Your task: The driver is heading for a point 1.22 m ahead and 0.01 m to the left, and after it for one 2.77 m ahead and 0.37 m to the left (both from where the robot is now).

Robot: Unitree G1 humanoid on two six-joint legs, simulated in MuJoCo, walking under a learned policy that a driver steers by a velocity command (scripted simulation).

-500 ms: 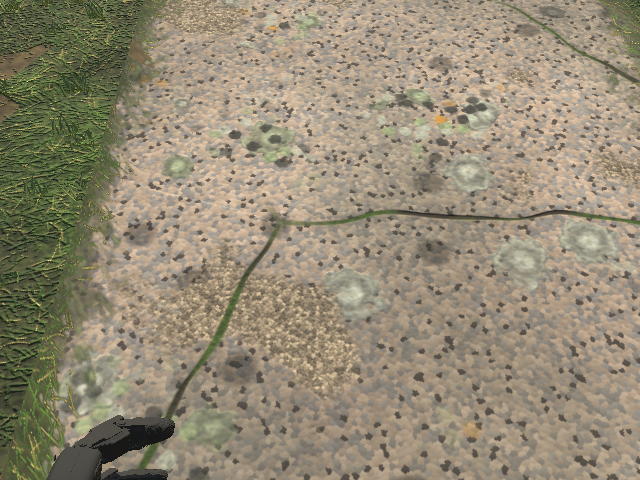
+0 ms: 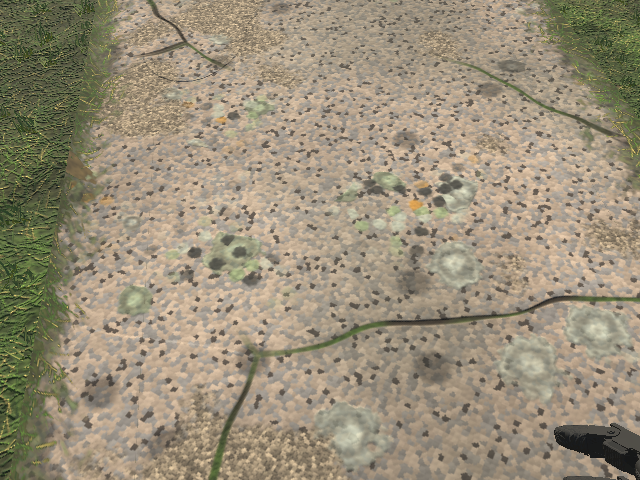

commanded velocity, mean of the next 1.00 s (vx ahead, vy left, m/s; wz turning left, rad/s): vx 0.43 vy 0.00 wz -0.15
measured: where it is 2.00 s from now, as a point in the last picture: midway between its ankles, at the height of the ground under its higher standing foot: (447, 441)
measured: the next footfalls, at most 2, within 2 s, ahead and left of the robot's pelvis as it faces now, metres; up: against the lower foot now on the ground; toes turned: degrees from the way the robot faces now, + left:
left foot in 0.02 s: +0.17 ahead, +0.13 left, +0.00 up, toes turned -5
right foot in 0.52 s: +0.40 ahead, -0.19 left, +0.00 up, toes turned -16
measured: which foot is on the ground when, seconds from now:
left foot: up 0.00-0.00, down 0.02-0.54, up 0.56-0.98, down 1.00-1.00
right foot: down 0.00-0.02, up 0.04-0.50, down 0.52-1.00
